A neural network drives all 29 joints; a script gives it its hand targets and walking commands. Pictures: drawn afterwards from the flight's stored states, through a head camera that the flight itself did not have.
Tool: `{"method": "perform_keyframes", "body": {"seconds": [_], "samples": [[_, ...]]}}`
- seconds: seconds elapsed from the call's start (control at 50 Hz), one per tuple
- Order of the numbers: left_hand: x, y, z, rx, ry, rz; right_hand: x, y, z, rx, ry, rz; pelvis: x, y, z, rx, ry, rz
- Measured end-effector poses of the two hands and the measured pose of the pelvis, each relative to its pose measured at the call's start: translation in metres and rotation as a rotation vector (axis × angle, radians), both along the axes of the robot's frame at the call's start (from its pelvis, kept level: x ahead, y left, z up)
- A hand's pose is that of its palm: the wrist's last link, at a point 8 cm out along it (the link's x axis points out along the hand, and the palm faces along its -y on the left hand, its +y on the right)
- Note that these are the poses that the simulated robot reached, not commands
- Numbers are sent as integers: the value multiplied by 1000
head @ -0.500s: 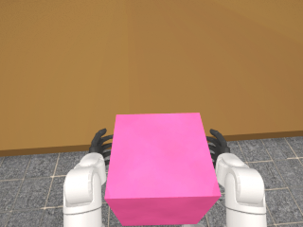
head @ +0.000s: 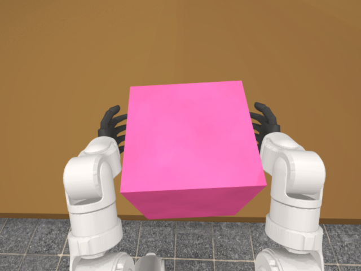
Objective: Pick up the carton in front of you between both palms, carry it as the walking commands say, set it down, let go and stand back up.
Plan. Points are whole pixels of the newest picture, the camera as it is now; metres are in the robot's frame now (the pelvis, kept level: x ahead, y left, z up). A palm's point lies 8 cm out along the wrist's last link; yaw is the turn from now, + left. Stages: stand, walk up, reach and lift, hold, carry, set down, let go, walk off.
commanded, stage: carry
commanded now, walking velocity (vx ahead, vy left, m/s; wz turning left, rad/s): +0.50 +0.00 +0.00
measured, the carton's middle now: (188, 158) +0.33 +0.01 +0.08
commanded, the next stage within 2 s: none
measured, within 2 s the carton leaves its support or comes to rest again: neither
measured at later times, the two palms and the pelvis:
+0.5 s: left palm (140, 43) +0.74 +0.17 +0.12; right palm (235, 44) +0.71 -0.13 +0.13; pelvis +0.33 +0.04 -0.01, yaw +0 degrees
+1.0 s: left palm out of the picture +1.07 +0.18 +0.26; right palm out of the picture +1.10 -0.12 +0.25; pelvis +0.70 -0.02 +0.08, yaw +2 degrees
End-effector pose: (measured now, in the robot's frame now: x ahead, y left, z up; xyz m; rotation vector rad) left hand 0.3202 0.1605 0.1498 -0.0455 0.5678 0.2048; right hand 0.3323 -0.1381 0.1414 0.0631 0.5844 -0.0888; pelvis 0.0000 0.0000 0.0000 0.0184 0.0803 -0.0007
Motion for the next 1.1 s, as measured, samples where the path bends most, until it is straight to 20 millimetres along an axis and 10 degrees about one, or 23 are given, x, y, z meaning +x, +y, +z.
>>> {"method": "perform_keyframes", "body": {"seconds": [0.24,0.4,0.74,0.92,1.1], "samples": [[239,12,-16,15,87,-142,210,12,0,-119,86,-51,173,35,-36,-15,-14,-29],[353,11,-37,-30,188,-139,311,12,-27,-72,189,-109,260,46,-14,-43,20,-23],[595,8,-6,3,85,4,600,7,2,-24,84,12,532,-5,6,-56,-3,10],[694,24,66,-40,56,92,720,25,76,-11,59,66,641,-22,73,4,4,38],[834,13,135,22,12,1,835,12,130,-15,10,15,774,0,76,1,9,8]]}}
